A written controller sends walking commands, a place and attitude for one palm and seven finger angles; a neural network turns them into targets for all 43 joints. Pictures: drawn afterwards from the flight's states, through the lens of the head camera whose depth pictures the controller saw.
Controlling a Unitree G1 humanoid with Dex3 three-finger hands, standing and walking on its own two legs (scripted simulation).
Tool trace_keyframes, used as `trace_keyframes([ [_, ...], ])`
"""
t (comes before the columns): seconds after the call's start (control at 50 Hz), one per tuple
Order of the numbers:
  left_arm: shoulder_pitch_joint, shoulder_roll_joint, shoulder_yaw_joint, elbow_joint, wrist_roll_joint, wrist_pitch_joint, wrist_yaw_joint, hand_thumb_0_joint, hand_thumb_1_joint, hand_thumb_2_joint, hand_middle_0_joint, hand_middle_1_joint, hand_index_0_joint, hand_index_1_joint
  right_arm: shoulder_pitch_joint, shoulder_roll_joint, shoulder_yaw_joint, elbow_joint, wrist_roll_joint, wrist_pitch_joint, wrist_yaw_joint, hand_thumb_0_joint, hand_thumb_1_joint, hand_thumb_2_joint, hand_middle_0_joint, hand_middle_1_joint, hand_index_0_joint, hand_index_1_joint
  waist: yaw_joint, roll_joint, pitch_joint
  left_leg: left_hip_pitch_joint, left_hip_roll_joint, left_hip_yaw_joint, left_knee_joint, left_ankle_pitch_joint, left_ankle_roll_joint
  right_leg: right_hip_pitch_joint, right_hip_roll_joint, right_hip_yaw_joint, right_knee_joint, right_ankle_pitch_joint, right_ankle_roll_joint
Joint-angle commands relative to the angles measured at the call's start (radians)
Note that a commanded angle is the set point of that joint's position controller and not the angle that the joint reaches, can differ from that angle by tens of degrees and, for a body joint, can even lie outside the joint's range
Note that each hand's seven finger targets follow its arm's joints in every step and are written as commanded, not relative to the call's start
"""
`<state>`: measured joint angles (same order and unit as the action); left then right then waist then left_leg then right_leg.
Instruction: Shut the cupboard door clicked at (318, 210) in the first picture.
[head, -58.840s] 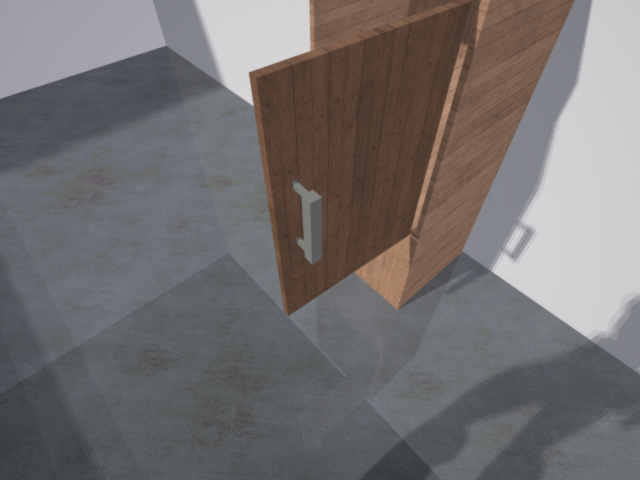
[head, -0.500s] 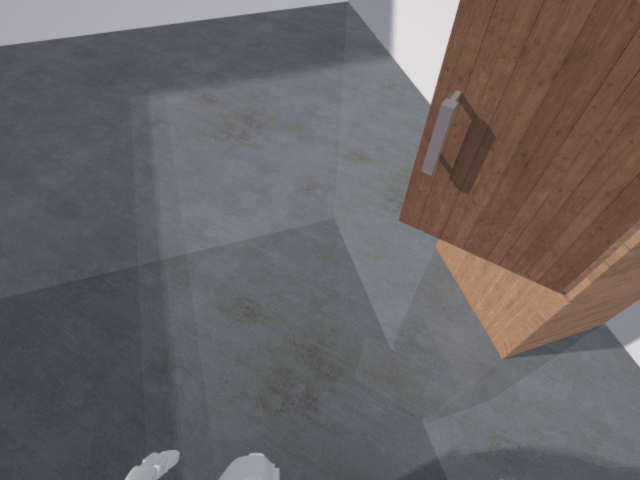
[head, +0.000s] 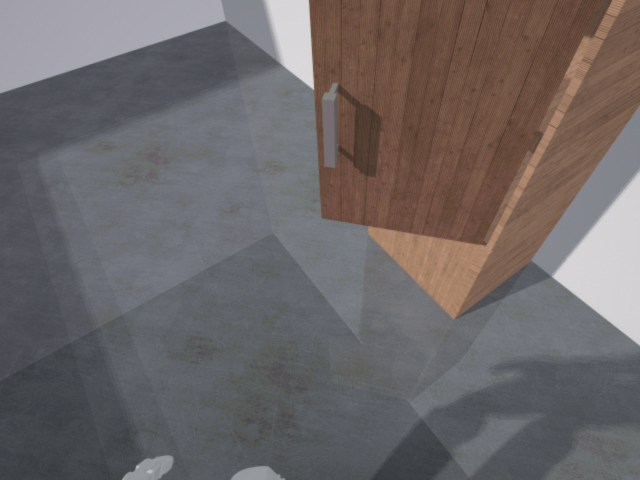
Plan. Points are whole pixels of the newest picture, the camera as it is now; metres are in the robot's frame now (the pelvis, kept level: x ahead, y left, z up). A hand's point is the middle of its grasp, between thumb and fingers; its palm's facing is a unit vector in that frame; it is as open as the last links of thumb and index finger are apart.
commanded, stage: turn to face it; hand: left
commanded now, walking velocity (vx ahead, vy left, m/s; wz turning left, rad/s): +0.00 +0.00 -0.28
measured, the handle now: (332, 126) +0.74 +0.01 -0.01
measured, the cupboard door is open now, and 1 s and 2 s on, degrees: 41 41 41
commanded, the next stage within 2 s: take the last steps up to it in 0.22 s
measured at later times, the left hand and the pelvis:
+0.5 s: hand out of the picture +0.11 +0.19 -0.15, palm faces -0.14 -0.97 -0.19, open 7.4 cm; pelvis +0.02 +0.01 +0.02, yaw -9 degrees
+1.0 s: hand out of the picture +0.11 +0.13 -0.18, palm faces -0.13 -0.98 -0.12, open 7.4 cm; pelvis +0.15 -0.03 -0.01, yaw -11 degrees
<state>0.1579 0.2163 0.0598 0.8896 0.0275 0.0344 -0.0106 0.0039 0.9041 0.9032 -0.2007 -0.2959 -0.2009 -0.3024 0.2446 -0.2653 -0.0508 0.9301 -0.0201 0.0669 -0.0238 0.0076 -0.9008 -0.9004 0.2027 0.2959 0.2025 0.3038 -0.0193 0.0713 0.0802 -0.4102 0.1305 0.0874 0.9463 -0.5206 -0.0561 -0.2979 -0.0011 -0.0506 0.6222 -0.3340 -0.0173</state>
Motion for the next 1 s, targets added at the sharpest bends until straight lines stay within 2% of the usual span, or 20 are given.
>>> trace_keyframes([
  [0.0,0.025,0.175,0.041,-0.052,-0.003,-0.015,0.031,0.0,0.9,0.9,-0.2,-0.3,-0.2,-0.3,-0.027,-0.065,-0.016,-0.084,0.005,-0.033,-0.003,0.0,-0.9,-0.9,0.2,0.3,0.2,0.3,0.018,-0.262,-0.121,-0.173,-0.023,-0.081,0.192,0.065,-0.013,0.171,-0.258,0.263,-0.244,0.52,-0.182],
  [0.14,0.028,0.181,0.047,-0.029,0.006,-0.011,0.027,0.0,0.9,0.9,-0.2,-0.3,-0.2,-0.3,0.012,-0.014,-0.006,-0.064,0.009,-0.04,0.001,0.0,-0.9,-0.9,0.2,0.3,0.2,0.3,0.015,-0.228,-0.098,0.026,-0.08,-0.031,-0.212,0.12,0.004,0.077,-0.222,0.282,-0.232,0.39,-0.163],
  [0.18,0.01,0.161,0.044,-0.026,-0.007,-0.005,0.026,0.0,0.9,0.9,-0.2,-0.3,-0.2,-0.3,0.083,-0.018,-0.003,-0.037,0.008,-0.053,-0.005,0.0,-0.9,-0.9,0.2,0.3,0.2,0.3,-0.018,-0.201,-0.106,0.205,-0.087,-0.029,-0.452,0.3,0.013,-0.021,-0.177,0.269,-0.172,0.312,-0.103],
  [0.2,0.02,0.121,0.034,-0.033,-0.013,0.0,0.022,0.0,0.9,0.9,-0.2,-0.3,-0.2,-0.3,0.11,-0.067,-0.007,-0.028,0.003,-0.065,-0.008,0.0,-0.9,-0.9,0.2,0.3,0.2,0.3,-0.02,-0.056,-0.126,0.29,0.005,-0.133,-0.567,0.366,0.045,-0.087,-0.095,0.207,-0.084,0.196,-0.05],
  [0.22,0.061,0.066,0.026,-0.04,-0.019,0.005,0.016,0.0,0.9,0.9,-0.2,-0.3,-0.2,-0.3,0.109,-0.15,-0.019,-0.034,-0.01,-0.07,-0.012,0.0,-0.9,-0.9,0.2,0.3,0.2,0.3,-0.004,0.185,-0.114,0.294,0.198,-0.337,-0.629,0.438,0.132,-0.16,0.018,0.099,0.055,-0.054,0.005],
  [0.24,0.04,0.078,0.02,-0.055,-0.013,0.002,0.014,0.0,0.9,0.9,-0.2,-0.3,-0.2,-0.3,0.111,-0.17,-0.02,-0.048,-0.01,-0.067,-0.018,0.0,-0.9,-0.9,0.2,0.3,0.2,0.3,-0.015,0.179,-0.091,0.232,0.287,-0.426,-0.659,0.499,0.21,-0.164,0.025,0.069,0.214,-0.217,0.019],
  [0.26,0.02,0.083,0.028,-0.044,-0.004,0.011,0.015,0.0,0.9,0.9,-0.2,-0.3,-0.2,-0.3,0.102,-0.154,-0.016,-0.033,-0.018,-0.074,-0.025,0.0,-0.9,-0.9,0.2,0.3,0.2,0.3,-0.018,0.215,-0.092,0.223,0.277,-0.41,-0.676,0.548,0.217,-0.191,0.013,0.099,0.35,-0.234,0.027],
  [0.32,0.024,0.064,0.03,-0.015,-0.009,0.011,-0.001,0.0,0.9,0.9,-0.2,-0.3,-0.2,-0.3,0.026,-0.097,0.001,-0.043,-0.019,-0.072,-0.028,0.0,-0.9,-0.9,0.2,0.3,0.2,0.3,0.016,0.112,-0.078,0.197,0.189,-0.228,-0.64,0.572,0.206,-0.161,-0.018,0.084,0.39,-0.154,0.035],
  [0.44,-0.008,0.032,0.012,-0.003,0.0,-0.005,-0.026,0.0,0.9,0.9,-0.2,-0.3,-0.2,-0.3,0.092,-0.122,-0.023,0.018,-0.023,-0.07,-0.013,0.0,-0.9,-0.9,0.2,0.3,0.2,0.3,-0.029,0.107,-0.065,0.23,0.183,-0.217,-0.696,0.088,0.19,-0.091,0.006,-0.02,0.11,-0.136,0.012],
  [0.52,0.129,0.048,0.022,0.061,0.001,-0.023,-0.028,0.0,0.9,0.9,-0.2,-0.3,-0.2,-0.3,0.067,-0.107,-0.026,0.037,-0.012,-0.07,-0.004,0.0,-0.9,-0.9,0.2,0.3,0.2,0.3,0.033,0.005,-0.051,0.075,0.103,-0.103,-0.575,-0.034,0.123,0.19,0.022,-0.033,-0.218,0.017,-0.007],
  [0.54,0.192,0.097,0.031,0.083,0.003,-0.038,-0.017,0.0,0.9,0.9,-0.2,-0.3,-0.2,-0.3,0.061,-0.061,-0.015,0.029,-0.003,-0.075,0.004,0.0,-0.9,-0.9,0.2,0.3,0.2,0.3,0.063,-0.119,-0.075,-0.065,0.032,-0.022,-0.416,-0.023,0.087,0.341,-0.094,0.129,-0.329,-0.1,-0.054],
  [0.56,0.266,0.185,0.048,0.113,0.005,-0.045,-0.003,0.0,0.9,0.9,-0.2,-0.3,-0.2,-0.3,0.005,0.005,0.003,-0.013,0.003,-0.082,0.011,0.0,-0.9,-0.9,0.2,0.3,0.2,0.3,0.102,-0.337,-0.047,-0.262,-0.089,0.09,-0.182,-0.069,0.036,0.419,-0.3,0.437,-0.447,-0.226,-0.158],
  [0.58,0.295,0.19,0.046,0.121,-0.006,-0.049,0.008,0.0,0.9,0.9,-0.2,-0.3,-0.2,-0.3,-0.076,-0.04,-0.005,-0.037,-0.008,-0.078,0.014,0.0,-0.9,-0.9,0.2,0.3,0.2,0.3,0.126,-0.291,-0.002,-0.31,-0.065,-0.012,-0.01,-0.074,0.043,0.325,-0.369,0.532,-0.495,-0.289,-0.229],
  [0.62,0.223,0.11,0.024,0.124,-0.005,-0.059,0.017,0.0,0.9,0.9,-0.2,-0.3,-0.2,-0.3,-0.079,-0.037,-0.013,-0.016,-0.009,-0.076,0.018,0.0,-0.9,-0.9,0.2,0.3,0.2,0.3,0.066,-0.254,0.1,-0.348,-0.03,-0.068,0.102,0.062,0.043,0.237,-0.319,0.442,-0.494,-0.188,-0.23],
  [0.68,0.183,0.066,0.007,0.125,-0.004,-0.082,0.02,0.0,0.9,0.9,-0.2,-0.3,-0.2,-0.3,-0.02,0.004,-0.007,0.017,-0.011,-0.076,0.031,0.0,-0.9,-0.9,0.2,0.3,0.2,0.3,0.011,-0.178,0.059,-0.25,-0.017,-0.035,0.054,0.182,0.025,0.209,-0.246,0.218,-0.446,0.142,-0.194],
  [0.84,0.266,0.067,0.003,0.209,-0.002,-0.093,0.026,0.0,0.9,0.9,-0.2,-0.3,-0.2,-0.3,-0.072,0.042,0.009,0.002,-0.002,-0.099,0.035,0.0,-0.9,-0.9,0.2,0.3,0.2,0.3,0.026,-0.186,0.01,-0.096,-0.065,0.038,-0.265,0.248,0.055,0.292,-0.22,0.14,-0.329,0.516,-0.165],
  [0.88,0.234,0.066,0.004,0.211,-0.01,-0.092,0.028,0.0,0.9,0.9,-0.2,-0.3,-0.2,-0.3,0.045,0.025,0.006,0.045,-0.005,-0.108,0.023,0.0,-0.9,-0.9,0.2,0.3,0.2,0.3,-0.041,-0.159,-0.018,0.114,-0.106,0.062,-0.391,0.348,0.069,0.225,-0.173,0.082,-0.186,0.636,-0.13],
  [0.9,0.25,0.048,0.001,0.211,-0.015,-0.089,0.027,0.0,0.9,0.9,-0.2,-0.3,-0.2,-0.3,0.154,-0.011,-0.001,0.085,-0.011,-0.115,0.015,0.0,-0.9,-0.9,0.2,0.3,0.2,0.3,-0.073,-0.098,-0.086,0.313,-0.084,0.02,-0.436,0.448,0.085,0.134,-0.131,0.054,-0.024,0.596,-0.098],
  [0.94,0.283,-0.01,-0.017,0.167,-0.021,-0.087,0.022,0.0,0.9,0.9,-0.2,-0.3,-0.2,-0.3,0.35,-0.162,-0.028,0.128,-0.021,-0.115,-0.006,0.0,-0.9,-0.9,0.2,0.3,0.2,0.3,-0.106,0.191,-0.225,0.592,0.316,-0.475,-0.557,0.672,0.285,-0.193,0.043,-0.026,0.477,-0.25,-0.035],
  [0.98,0.18,-0.009,-0.011,0.137,-0.008,-0.075,0.022,0.0,0.9,0.9,-0.2,-0.3,-0.2,-0.3,0.212,-0.123,-0.019,0.092,-0.013,-0.107,-0.011,0.0,-0.9,-0.9,0.2,0.3,0.2,0.3,-0.07,0.125,-0.085,0.345,0.328,-0.457,-0.679,0.341,0.295,-0.289,-0.042,0.06,0.631,-0.214,-0.037],
])
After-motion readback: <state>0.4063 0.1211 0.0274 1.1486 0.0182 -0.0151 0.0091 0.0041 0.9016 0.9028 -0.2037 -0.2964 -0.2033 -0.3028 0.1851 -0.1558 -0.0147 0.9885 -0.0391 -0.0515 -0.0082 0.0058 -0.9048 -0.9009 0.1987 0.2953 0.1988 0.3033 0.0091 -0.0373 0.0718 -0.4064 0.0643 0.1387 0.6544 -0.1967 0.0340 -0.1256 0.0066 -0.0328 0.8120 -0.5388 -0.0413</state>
